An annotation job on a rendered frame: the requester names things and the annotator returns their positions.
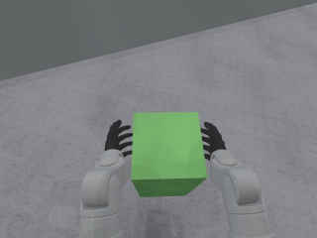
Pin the robot right hand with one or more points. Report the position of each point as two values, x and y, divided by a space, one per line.
215 140

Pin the carton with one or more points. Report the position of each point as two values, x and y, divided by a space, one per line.
167 153

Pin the robot left forearm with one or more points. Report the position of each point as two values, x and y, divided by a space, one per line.
100 201

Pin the robot left hand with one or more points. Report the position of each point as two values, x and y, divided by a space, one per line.
113 140

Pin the robot right forearm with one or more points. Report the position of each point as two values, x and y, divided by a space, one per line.
242 196

